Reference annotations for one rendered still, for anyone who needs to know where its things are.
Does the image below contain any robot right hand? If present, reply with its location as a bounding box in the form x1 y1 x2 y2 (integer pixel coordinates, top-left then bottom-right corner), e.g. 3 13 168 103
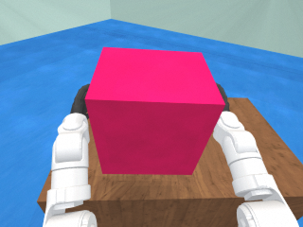
215 82 230 112

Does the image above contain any carton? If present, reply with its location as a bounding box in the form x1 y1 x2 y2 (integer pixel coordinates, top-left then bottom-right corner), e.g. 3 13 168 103
84 46 225 175

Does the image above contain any pedestal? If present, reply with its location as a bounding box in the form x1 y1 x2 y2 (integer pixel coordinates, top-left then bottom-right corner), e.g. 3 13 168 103
37 97 303 227

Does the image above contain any right robot forearm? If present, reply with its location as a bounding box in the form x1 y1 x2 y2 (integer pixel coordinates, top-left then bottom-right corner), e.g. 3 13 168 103
213 111 299 227

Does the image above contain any left robot forearm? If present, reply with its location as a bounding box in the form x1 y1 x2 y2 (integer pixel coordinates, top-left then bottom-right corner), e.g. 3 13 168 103
43 113 91 227

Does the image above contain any robot left upper arm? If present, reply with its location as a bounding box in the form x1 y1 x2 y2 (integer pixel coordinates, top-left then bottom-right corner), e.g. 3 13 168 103
45 210 98 227

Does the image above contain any robot right upper arm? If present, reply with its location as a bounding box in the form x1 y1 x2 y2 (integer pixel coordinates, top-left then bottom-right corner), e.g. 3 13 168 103
237 200 298 227

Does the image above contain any robot left hand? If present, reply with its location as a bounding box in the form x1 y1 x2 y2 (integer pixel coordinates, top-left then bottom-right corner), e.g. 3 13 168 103
70 83 90 119

